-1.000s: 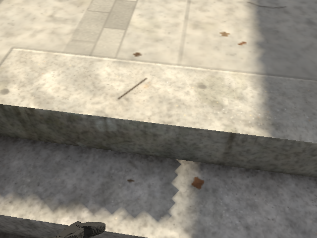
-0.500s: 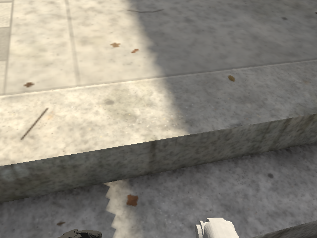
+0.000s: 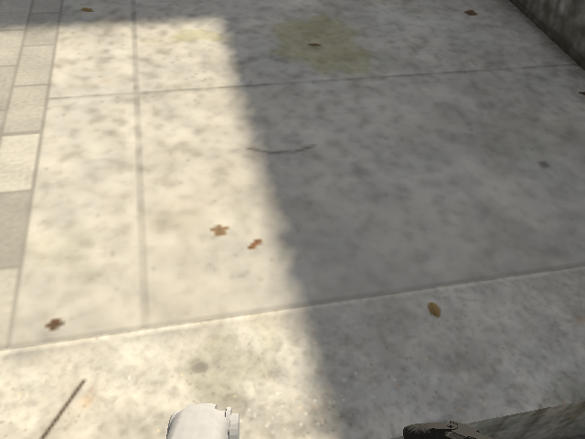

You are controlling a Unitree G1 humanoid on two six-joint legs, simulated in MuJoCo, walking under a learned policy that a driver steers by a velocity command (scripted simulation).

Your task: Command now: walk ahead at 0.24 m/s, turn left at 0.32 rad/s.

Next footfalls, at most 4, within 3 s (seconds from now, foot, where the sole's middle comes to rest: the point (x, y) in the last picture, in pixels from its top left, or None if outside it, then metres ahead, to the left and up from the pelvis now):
0.06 left None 0.20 0.10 -0.60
0.64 right None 0.25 -0.09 -0.60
1.18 left None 0.19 0.14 -0.60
1.92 right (323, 369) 0.54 -0.05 -0.41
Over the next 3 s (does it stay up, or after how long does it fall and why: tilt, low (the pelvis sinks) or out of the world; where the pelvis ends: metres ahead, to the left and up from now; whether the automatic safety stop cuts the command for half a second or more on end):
stays up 0.87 0.29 0.36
